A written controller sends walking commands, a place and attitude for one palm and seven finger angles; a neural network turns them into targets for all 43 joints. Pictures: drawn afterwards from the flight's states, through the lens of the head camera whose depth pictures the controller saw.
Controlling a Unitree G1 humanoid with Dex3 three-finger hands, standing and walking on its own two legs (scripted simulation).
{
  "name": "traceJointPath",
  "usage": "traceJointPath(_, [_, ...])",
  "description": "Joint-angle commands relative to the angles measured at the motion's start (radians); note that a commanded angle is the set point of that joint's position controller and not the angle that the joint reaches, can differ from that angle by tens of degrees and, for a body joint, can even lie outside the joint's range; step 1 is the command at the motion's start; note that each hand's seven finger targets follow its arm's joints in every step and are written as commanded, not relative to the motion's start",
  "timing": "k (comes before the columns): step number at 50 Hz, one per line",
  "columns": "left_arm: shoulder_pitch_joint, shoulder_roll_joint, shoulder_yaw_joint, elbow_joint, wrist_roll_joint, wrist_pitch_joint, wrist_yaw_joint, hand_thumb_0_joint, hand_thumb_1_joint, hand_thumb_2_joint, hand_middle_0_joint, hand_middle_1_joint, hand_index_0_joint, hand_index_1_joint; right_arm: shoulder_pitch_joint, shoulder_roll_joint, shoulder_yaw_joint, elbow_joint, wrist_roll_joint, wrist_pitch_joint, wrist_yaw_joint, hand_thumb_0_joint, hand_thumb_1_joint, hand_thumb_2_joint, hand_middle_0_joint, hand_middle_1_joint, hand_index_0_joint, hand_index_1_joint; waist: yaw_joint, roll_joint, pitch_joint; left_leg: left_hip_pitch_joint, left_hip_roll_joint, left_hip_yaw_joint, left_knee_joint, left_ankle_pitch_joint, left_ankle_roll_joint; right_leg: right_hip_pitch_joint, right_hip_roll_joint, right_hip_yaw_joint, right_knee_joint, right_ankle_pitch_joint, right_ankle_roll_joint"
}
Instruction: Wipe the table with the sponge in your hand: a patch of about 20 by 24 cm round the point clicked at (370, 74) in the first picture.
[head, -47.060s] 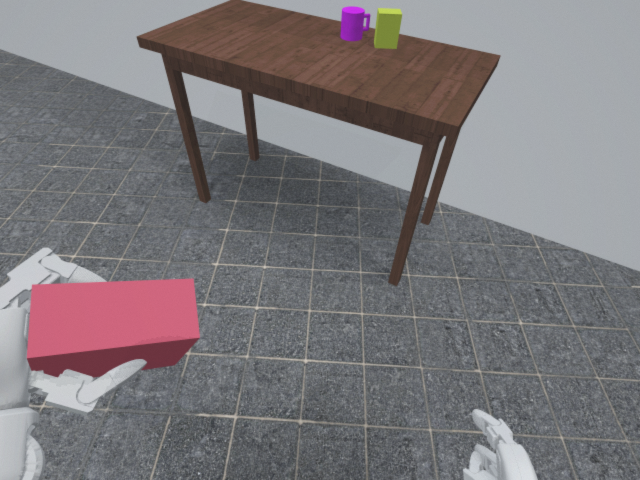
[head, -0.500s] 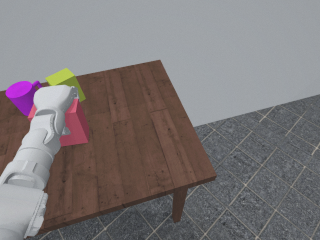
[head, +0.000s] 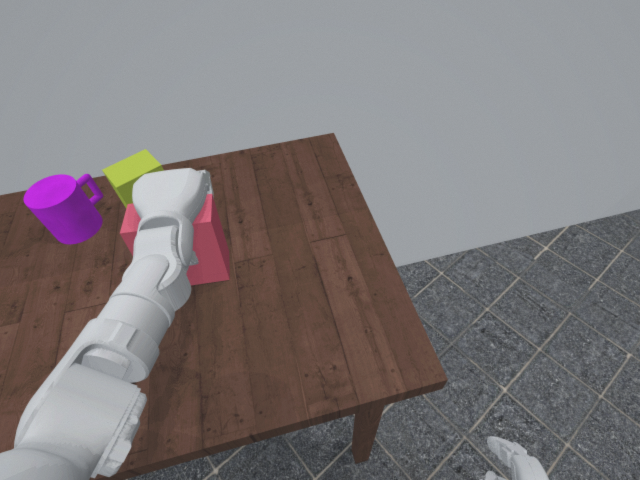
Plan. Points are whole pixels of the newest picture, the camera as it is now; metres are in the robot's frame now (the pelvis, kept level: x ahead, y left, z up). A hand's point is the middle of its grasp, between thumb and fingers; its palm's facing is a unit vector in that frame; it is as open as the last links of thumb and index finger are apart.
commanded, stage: wipe back along the middle lane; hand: left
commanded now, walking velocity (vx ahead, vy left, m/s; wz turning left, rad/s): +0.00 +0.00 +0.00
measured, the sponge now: (185, 253) +0.41 +0.24 +0.02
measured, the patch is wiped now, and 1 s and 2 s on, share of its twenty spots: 0.30 0.55 0.80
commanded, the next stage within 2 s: slide across to the third lane in 1.66 s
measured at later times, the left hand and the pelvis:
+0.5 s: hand (195, 247) +0.38 +0.20 +0.08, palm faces +0.01 -0.02 -1.00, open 10.0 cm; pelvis +0.00 -0.01 +0.00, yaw -1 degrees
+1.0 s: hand (195, 280) +0.33 +0.18 +0.08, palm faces +0.07 -0.07 -1.00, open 10.0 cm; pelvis +0.00 -0.01 +0.00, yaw -2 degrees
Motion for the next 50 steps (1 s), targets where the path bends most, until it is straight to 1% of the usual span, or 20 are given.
traceJointPath(1, [-0.308, 0.050, 0.010, -0.182, -0.008, 0.009, 0.005, 0.000, 0.100, 1.300, -1.200, -1.600, -1.200, -1.600, -0.049, -0.134, -0.040, -0.117, -0.003, -0.013, -0.001, 0.000, -0.900, -0.900, 0.200, 0.300, 0.200, 0.300, -0.039, -0.079, -0.326, 0.201, 0.040, -0.026, 0.013, 0.553, -0.033, 0.133, 0.019, 0.008, 0.011, 0.465, -0.067])
traceJointPath(2, [-0.262, 0.091, 0.058, -0.192, -0.013, 0.012, 0.005, 0.000, 0.100, 1.300, -1.200, -1.600, -1.200, -1.600, -0.056, -0.139, -0.042, -0.123, -0.003, -0.012, -0.002, 0.000, -0.900, -0.900, 0.200, 0.300, 0.200, 0.300, -0.027, -0.110, -0.337, 0.192, 0.039, -0.029, 0.012, 0.566, -0.030, 0.168, 0.020, 0.011, 0.013, 0.492, -0.069])
traceJointPath(7, [-0.116, 0.056, 0.035, -0.270, -0.026, 0.038, -0.006, 0.000, 0.100, 1.300, -1.200, -1.600, -1.200, -1.600, -0.083, -0.138, -0.037, -0.152, 0.006, -0.009, 0.010, 0.000, -0.900, -0.900, 0.200, 0.300, 0.200, 0.300, -0.015, -0.138, -0.311, 0.172, 0.032, -0.023, 0.009, 0.572, -0.020, 0.210, 0.016, 0.015, 0.017, 0.552, -0.063])
traceJointPath(11, [-0.055, 0.048, 0.004, -0.315, -0.024, 0.075, -0.015, 0.000, 0.100, 1.300, -1.200, -1.600, -1.200, -1.600, -0.108, -0.139, -0.026, -0.169, 0.015, -0.006, 0.015, 0.000, -0.900, -0.900, 0.200, 0.300, 0.200, 0.300, -0.014, -0.119, -0.256, 0.148, 0.021, -0.012, -0.007, 0.495, -0.013, 0.208, 0.015, 0.024, 0.008, 0.526, -0.062])
traceJointPath(14, [-0.011, 0.041, -0.001, -0.362, -0.025, 0.096, -0.019, 0.000, 0.100, 1.300, -1.200, -1.600, -1.200, -1.600, -0.119, -0.136, -0.025, -0.183, 0.017, -0.008, 0.019, 0.000, -0.900, -0.900, 0.200, 0.300, 0.200, 0.300, -0.004, -0.096, -0.263, 0.162, 0.021, -0.018, -0.009, 0.503, -0.013, 0.213, 0.017, 0.020, 0.011, 0.505, -0.065])
traceJointPath(16, [0.012, 0.040, -0.007, -0.335, -0.023, 0.111, -0.024, 0.000, 0.100, 1.300, -1.200, -1.600, -1.200, -1.600, -0.122, -0.137, -0.018, -0.183, 0.023, -0.007, 0.019, 0.000, -0.900, -0.900, 0.200, 0.300, 0.200, 0.300, -0.010, -0.124, -0.220, 0.137, 0.017, -0.013, -0.015, 0.455, -0.011, 0.203, 0.018, 0.023, 0.006, 0.492, -0.065])
traceJointPath(18, [0.003, 0.033, -0.014, -0.363, -0.027, 0.115, -0.028, 0.000, 0.100, 1.300, -1.200, -1.600, -1.200, -1.600, -0.132, -0.138, -0.019, -0.188, 0.023, -0.004, 0.017, 0.000, -0.900, -0.900, 0.200, 0.300, 0.200, 0.300, -0.009, -0.122, -0.231, 0.144, 0.018, -0.013, -0.021, 0.440, -0.012, 0.205, 0.019, 0.026, 0.005, 0.468, -0.066])
traceJointPath(22, [0.138, 0.037, 0.015, -0.406, -0.032, 0.113, -0.023, 0.000, 0.100, 1.300, -1.200, -1.600, -1.200, -1.600, -0.151, -0.135, -0.018, -0.210, 0.022, -0.011, 0.028, 0.000, -0.900, -0.900, 0.200, 0.300, 0.200, 0.300, 0.015, -0.130, -0.237, 0.142, 0.019, -0.017, -0.019, 0.469, -0.016, 0.229, 0.020, 0.038, 0.017, 0.502, -0.069])
traceJointPath(24, [0.162, 0.004, -0.017, -0.434, -0.037, 0.117, -0.022, 0.000, 0.100, 1.300, -1.200, -1.600, -1.200, -1.600, -0.153, -0.131, -0.016, -0.221, 0.024, -0.011, 0.033, 0.000, -0.900, -0.900, 0.200, 0.300, 0.200, 0.300, 0.010, -0.138, -0.217, 0.137, 0.018, -0.011, -0.018, 0.453, -0.013, 0.221, 0.019, 0.033, 0.014, 0.497, -0.064])
traceJointPath(27, [0.175, 0.035, 0.014, -0.449, -0.033, 0.139, -0.011, 0.000, 0.100, 1.300, -1.200, -1.600, -1.200, -1.600, -0.177, -0.133, -0.015, -0.220, 0.027, -0.007, 0.034, 0.000, -0.900, -0.900, 0.200, 0.300, 0.200, 0.300, 0.017, -0.135, -0.188, 0.129, 0.021, -0.015, -0.033, 0.410, -0.017, 0.206, 0.023, 0.045, 0.005, 0.444, -0.070])
traceJointPath(28, [0.148, -0.011, -0.035, -0.471, -0.035, 0.147, -0.013, 0.000, 0.100, 1.300, -1.200, -1.600, -1.200, -1.600, -0.178, -0.129, -0.012, -0.226, 0.026, -0.004, 0.033, 0.000, -0.900, -0.900, 0.200, 0.300, 0.200, 0.300, 0.007, -0.130, -0.187, 0.134, 0.022, -0.013, -0.036, 0.401, -0.016, 0.200, 0.021, 0.032, 0.005, 0.423, -0.067])
traceJointPath(32, [0.192, 0.049, 0.019, -0.483, -0.034, 0.171, -0.010, 0.000, 0.100, 1.300, -1.200, -1.600, -1.200, -1.600, -0.201, -0.132, -0.009, -0.228, 0.028, -0.004, 0.031, 0.000, -0.900, -0.900, 0.200, 0.300, 0.200, 0.300, 0.022, -0.139, -0.187, 0.131, 0.017, -0.012, -0.040, 0.375, -0.012, 0.222, 0.022, 0.054, -0.001, 0.422, -0.071])
traceJointPath(33, [0.196, 0.011, -0.018, -0.490, -0.037, 0.176, -0.013, 0.000, 0.100, 1.300, -1.200, -1.600, -1.200, -1.600, -0.199, -0.126, -0.004, -0.235, 0.029, -0.004, 0.032, 0.000, -0.900, -0.900, 0.200, 0.300, 0.200, 0.300, 0.016, -0.136, -0.182, 0.130, 0.015, -0.008, -0.039, 0.379, -0.010, 0.225, 0.019, 0.043, 0.004, 0.428, -0.067])
traceJointPath(35, [0.243, 0.007, -0.018, -0.512, -0.042, 0.176, -0.015, 0.000, 0.100, 1.300, -1.200, -1.600, -1.200, -1.600, -0.202, -0.122, -0.006, -0.239, 0.030, -0.008, 0.036, 0.000, -0.900, -0.900, 0.200, 0.300, 0.200, 0.300, 0.023, -0.138, -0.182, 0.134, 0.015, -0.009, -0.038, 0.383, -0.010, 0.228, 0.021, 0.046, 0.002, 0.433, -0.067])
traceJointPath(37, [0.278, 0.057, 0.030, -0.522, -0.042, 0.181, -0.014, 0.000, 0.100, 1.300, -1.200, -1.600, -1.200, -1.600, -0.220, -0.129, -0.003, -0.239, 0.030, -0.007, 0.036, 0.000, -0.900, -0.900, 0.200, 0.300, 0.200, 0.300, 0.034, -0.141, -0.176, 0.127, 0.016, -0.014, -0.045, 0.368, -0.012, 0.234, 0.025, 0.061, 0.002, 0.417, -0.071])
traceJointPath(38, [0.277, 0.004, -0.017, -0.555, -0.049, 0.183, -0.016, 0.000, 0.100, 1.300, -1.200, -1.600, -1.200, -1.600, -0.219, -0.120, 0.000, -0.251, 0.029, -0.008, 0.037, 0.000, -0.900, -0.900, 0.200, 0.300, 0.200, 0.300, 0.028, -0.129, -0.179, 0.133, 0.015, -0.009, -0.045, 0.377, -0.011, 0.241, 0.020, 0.047, 0.004, 0.426, -0.067])
traceJointPath(44, [0.378, 0.004, -0.015, -0.632, -0.052, 0.193, -0.015, 0.000, 0.100, 1.300, -1.200, -1.600, -1.200, -1.600, -0.235, -0.115, -0.002, -0.263, 0.032, -0.015, 0.049, 0.000, -0.900, -0.900, 0.200, 0.300, 0.200, 0.300, 0.037, -0.146, -0.163, 0.135, 0.018, -0.008, -0.047, 0.373, -0.012, 0.242, 0.025, 0.060, 0.003, 0.417, -0.066])
traceJointPath(47, [0.420, 0.061, 0.039, -0.657, -0.051, 0.206, -0.008, 0.000, 0.100, 1.300, -1.200, -1.600, -1.200, -1.600, -0.252, -0.122, -0.001, -0.262, 0.031, -0.017, 0.048, 0.000, -0.900, -0.900, 0.200, 0.300, 0.200, 0.300, 0.050, -0.138, -0.147, 0.130, 0.019, -0.010, -0.056, 0.363, -0.013, 0.251, 0.027, 0.076, -0.001, 0.417, -0.069])
traceJointPath(48, [0.412, 0.025, 0.003, -0.669, -0.049, 0.209, -0.009, 0.000, 0.100, 1.300, -1.200, -1.600, -1.200, -1.600, -0.249, -0.115, 0.002, -0.263, 0.032, -0.018, 0.048, 0.000, -0.900, -0.900, 0.200, 0.300, 0.200, 0.300, 0.041, -0.143, -0.150, 0.133, 0.017, -0.005, -0.054, 0.367, -0.012, 0.252, 0.026, 0.067, 0.003, 0.416, -0.066])
traceJointPath(50, [0.450, 0.018, -0.005, -0.686, -0.051, 0.217, -0.009, 0.000, 0.100, 1.300, -1.200, -1.600, -1.200, -1.600, -0.257, -0.112, 0.003, -0.267, 0.035, -0.022, 0.052, 0.000, -0.900, -0.900, 0.200, 0.300, 0.200, 0.300, 0.046, -0.126, -0.128, 0.133, 0.020, -0.009, -0.060, 0.360, -0.015, 0.238, 0.027, 0.066, 0.000, 0.392, -0.067])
